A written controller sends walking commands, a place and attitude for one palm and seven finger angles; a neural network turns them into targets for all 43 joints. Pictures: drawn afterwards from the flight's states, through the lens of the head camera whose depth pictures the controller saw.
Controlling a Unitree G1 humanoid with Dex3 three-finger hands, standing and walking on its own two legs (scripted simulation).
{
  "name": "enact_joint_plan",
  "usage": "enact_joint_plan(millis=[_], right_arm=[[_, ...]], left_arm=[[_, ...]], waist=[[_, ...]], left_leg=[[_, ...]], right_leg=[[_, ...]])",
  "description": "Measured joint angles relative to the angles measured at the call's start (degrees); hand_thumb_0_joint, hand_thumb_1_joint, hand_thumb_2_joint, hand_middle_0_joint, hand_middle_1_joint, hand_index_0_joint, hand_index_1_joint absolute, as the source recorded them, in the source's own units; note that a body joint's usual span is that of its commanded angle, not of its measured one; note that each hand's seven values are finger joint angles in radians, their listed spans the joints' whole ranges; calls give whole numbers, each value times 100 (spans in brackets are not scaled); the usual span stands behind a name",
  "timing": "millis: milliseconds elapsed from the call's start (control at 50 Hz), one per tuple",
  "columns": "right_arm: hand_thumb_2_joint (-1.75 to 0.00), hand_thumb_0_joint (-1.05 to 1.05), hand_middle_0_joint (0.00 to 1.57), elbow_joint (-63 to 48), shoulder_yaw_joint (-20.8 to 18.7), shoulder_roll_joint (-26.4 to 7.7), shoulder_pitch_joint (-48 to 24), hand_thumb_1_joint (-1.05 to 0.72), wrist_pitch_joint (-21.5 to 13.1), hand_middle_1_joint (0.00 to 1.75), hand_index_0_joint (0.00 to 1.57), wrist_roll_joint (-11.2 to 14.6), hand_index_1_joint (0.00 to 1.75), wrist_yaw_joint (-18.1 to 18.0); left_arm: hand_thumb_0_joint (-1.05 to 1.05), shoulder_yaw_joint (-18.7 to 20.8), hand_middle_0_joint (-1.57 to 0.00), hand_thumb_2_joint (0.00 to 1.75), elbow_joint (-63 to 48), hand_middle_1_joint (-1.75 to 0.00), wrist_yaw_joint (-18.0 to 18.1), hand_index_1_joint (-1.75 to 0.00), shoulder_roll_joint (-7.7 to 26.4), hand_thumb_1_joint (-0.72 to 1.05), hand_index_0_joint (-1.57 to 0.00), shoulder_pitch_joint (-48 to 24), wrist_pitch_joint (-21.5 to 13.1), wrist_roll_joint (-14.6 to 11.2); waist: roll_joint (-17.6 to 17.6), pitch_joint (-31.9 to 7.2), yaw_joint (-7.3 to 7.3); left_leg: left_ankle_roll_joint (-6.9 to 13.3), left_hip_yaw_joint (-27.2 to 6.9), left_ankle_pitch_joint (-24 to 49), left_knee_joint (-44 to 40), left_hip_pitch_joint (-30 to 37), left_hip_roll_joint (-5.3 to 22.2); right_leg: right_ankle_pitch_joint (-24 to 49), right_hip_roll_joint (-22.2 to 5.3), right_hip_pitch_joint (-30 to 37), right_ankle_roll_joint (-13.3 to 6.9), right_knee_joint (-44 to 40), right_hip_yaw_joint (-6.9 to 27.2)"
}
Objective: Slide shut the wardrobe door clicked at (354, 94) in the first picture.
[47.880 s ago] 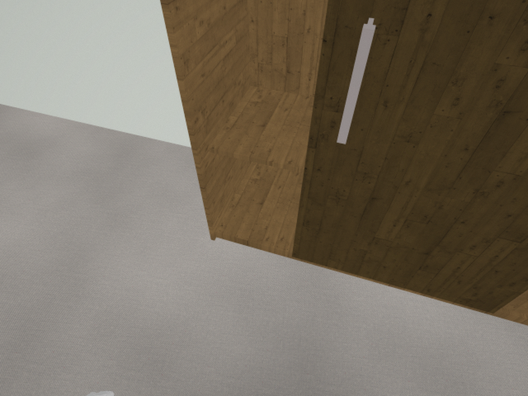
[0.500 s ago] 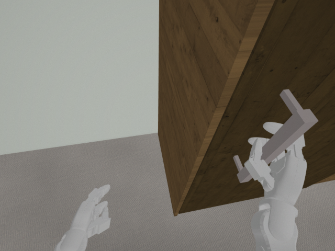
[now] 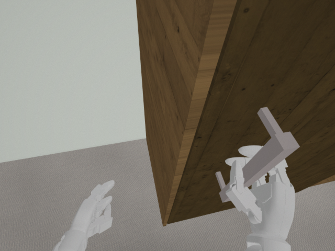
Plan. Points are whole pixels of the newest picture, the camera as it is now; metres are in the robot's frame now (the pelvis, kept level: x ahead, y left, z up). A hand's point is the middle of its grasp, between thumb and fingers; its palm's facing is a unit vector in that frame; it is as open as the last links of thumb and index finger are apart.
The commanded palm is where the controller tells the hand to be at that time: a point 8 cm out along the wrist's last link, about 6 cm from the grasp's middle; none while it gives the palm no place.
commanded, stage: step sideways, sliding the door along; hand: right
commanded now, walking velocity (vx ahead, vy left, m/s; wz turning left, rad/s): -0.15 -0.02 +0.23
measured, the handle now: (241, 165) +0.25 -0.15 +0.12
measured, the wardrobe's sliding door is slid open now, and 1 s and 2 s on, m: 0.00 0.00 0.00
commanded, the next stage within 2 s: stop walking and hold the door there in 0.88 s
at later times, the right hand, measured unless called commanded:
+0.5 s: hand (239, 188) +0.21 -0.12 +0.14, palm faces +0.08 +1.00 +0.04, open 5.4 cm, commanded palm +0.17 -0.10 +0.11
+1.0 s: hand (238, 190) +0.20 -0.12 +0.13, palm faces +0.09 +1.00 -0.01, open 5.9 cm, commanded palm +0.18 -0.16 +0.12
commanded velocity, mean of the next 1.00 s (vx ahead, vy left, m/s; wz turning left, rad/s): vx -0.33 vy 0.20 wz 0.27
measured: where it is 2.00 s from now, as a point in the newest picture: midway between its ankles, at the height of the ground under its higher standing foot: outside the picture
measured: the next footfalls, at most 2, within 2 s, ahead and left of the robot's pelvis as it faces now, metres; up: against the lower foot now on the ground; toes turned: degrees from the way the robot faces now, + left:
left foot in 0.16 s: -0.01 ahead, +0.13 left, +0.02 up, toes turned +4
left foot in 0.54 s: +0.18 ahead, +0.04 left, +0.00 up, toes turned -11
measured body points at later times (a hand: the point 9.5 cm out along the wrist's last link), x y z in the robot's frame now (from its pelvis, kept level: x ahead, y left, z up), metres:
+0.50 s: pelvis +0.05 -0.03 +0.04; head +0.10 -0.04 +0.49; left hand +0.25 +0.16 -0.03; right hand +0.20 -0.17 +0.14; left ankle +0.12 +0.05 -0.67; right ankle -0.08 -0.01 -0.66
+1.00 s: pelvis +0.00 -0.02 -0.01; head +0.04 -0.02 +0.44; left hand +0.20 +0.15 -0.09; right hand +0.19 -0.17 +0.14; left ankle +0.03 +0.11 -0.69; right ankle -0.02 -0.08 -0.72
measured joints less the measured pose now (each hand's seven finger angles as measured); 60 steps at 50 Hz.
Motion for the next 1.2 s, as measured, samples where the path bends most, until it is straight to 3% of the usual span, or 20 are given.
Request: enact_joint_plan(millis=[120,240,300,340,360,420,500,520,540,580,600,640,680,720,780,840,1000,1060,1160,1200], right_arm=[[-78,5,37,-203,218,-58,487,-75,-37,140,40,-48,140,107],[-80,4,35,-1,279,-204,737,-75,-166,140,43,5,140,375],[-81,5,34,241,331,-279,687,-75,-161,140,43,20,140,568],[-81,5,34,362,355,-320,792,-75,-246,140,42,-7,140,631],[-81,5,33,403,355,-328,892,-75,-307,140,42,-27,140,648],[-82,4,33,519,405,-398,1046,-75,-388,140,41,-99,140,710],[-82,4,32,411,469,-596,887,-75,-251,140,41,-198,140,942],[-82,4,32,291,495,-657,840,-75,-233,140,41,-213,140,1000],[-82,4,32,136,531,-727,811,-75,-263,140,41,-230,140,1040],[-81,5,34,33,716,-681,676,-74,-373,140,40,-195,140,1119],[-80,5,34,-92,729,-664,668,-74,-410,140,40,-162,140,1183],[-80,5,36,-375,707,-694,708,-74,-533,140,37,-207,138,1188],[-81,4,38,-444,635,-770,637,-75,-624,140,32,-264,134,1126],[-81,3,39,-367,561,-817,539,-75,-630,140,29,-288,133,1066],[-82,3,41,-260,471,-796,402,-75,-482,140,30,-220,134,1012],[-83,3,43,-200,300,-708,247,-75,-364,140,29,-175,136,1018],[-84,2,45,334,-427,-476,-435,-73,-326,140,31,-52,139,850],[-83,-2,45,731,-1069,-916,-707,-70,-473,140,30,148,140,772],[-81,-6,45,1204,-1968,-1510,-1007,-68,-180,140,28,430,140,445],[-81,-7,45,1481,-2271,-1522,-1205,-68,-119,140,26,440,140,348]], left_arm=[[2,-46,-20,90,-58,-30,-53,-30,10,91,-20,120,-57,-15],[2,-39,-20,90,163,-30,143,-30,11,91,-20,126,182,32],[2,-64,-20,90,337,-30,254,-30,49,91,-20,154,224,13],[2,-125,-20,90,403,-30,320,-30,87,91,-20,140,180,56],[2,-134,-20,90,381,-30,324,-30,121,91,-20,128,162,129],[2,28,-20,90,188,-30,247,-30,178,90,-20,221,83,189],[2,119,-20,90,-96,-30,265,-30,154,91,-20,473,-129,77],[2,83,-20,90,-197,-30,287,-30,169,90,-20,539,-214,59],[2,37,-20,90,-306,-30,298,-30,187,90,-20,607,-303,73],[2,-46,-20,90,-326,-30,399,-30,445,90,-20,453,-354,247],[2,-120,-20,90,-282,-30,394,-30,544,90,-20,208,-303,305],[2,-159,-20,90,-241,-30,319,-30,527,90,-20,-255,-180,326],[2,-74,-20,90,-136,-30,300,-30,310,90,-20,-579,-110,362],[2,-48,-20,90,-40,-30,281,-30,106,90,-20,-687,-133,375],[2,-144,-20,90,17,-30,219,-30,-93,91,-20,-610,-167,351],[2,-290,-20,90,80,-30,212,-30,-252,90,-20,-444,-199,383],[2,-328,-20,90,539,-30,309,-30,-277,90,-20,-123,-214,456],[2,-184,-20,90,728,-30,417,-30,-285,90,-20,-186,-19,407],[2,86,-20,90,590,-30,563,-30,-180,90,-20,-33,206,136],[2,137,-20,90,647,-30,650,-30,-8,90,-20,-109,328,123]], waist=[[69,-61,96],[11,-53,282],[27,-17,252],[80,-28,191],[34,-60,211],[-277,-101,404],[-105,263,453],[65,393,460],[357,469,463],[391,579,242],[346,591,192],[436,554,128],[584,583,83],[535,587,77],[255,545,130],[188,544,143],[221,525,103],[215,514,212],[260,350,473],[307,235,519]], left_leg=[[-50,13,19,102,-75,-47],[59,274,225,-250,194,-193],[113,-66,585,-405,429,-245],[6,-308,757,61,242,-283],[-71,-249,345,535,7,-313],[-108,313,-464,1167,-616,-514],[-36,768,1117,-752,-529,-801],[25,697,2026,-1275,-403,-819],[219,325,3445,-1516,-344,-745],[141,-132,2536,-1115,-303,-823],[33,-262,1870,-817,-457,-941],[-95,-451,727,197,-993,-983],[-223,-370,-286,1249,-1396,-653],[-280,-127,-697,1700,-1552,-381],[-293,236,-164,1320,-1382,-295],[-320,288,224,1105,-1157,-283],[-446,144,-297,1475,-895,-130],[-467,123,-365,1351,-810,-137],[-371,81,468,-98,-171,-122],[-190,-18,204,-63,-385,-206]], right_leg=[[205,-27,-13,48,237,-423],[817,-187,-22,450,700,-898],[1680,-277,-211,646,1260,-947],[1855,-246,103,621,905,-1113],[1768,-269,326,531,555,-1247],[1576,-495,752,547,-284,-1462],[2037,-675,630,782,231,-1472],[2202,-641,429,839,773,-1352],[1653,-432,159,874,1418,-1151],[578,-288,-172,743,1575,-668],[908,-385,-220,603,966,-517],[253,-353,10,237,473,-754],[-377,-202,102,-49,494,-1034],[-251,-225,122,-12,601,-1191],[-345,-437,164,16,652,-1190],[-385,-583,142,34,756,-1214],[-48,-898,-55,161,664,-1391],[240,-1099,-37,280,407,-1538],[529,-1370,-153,515,382,-1679],[2,-1131,-481,579,692,-1235]])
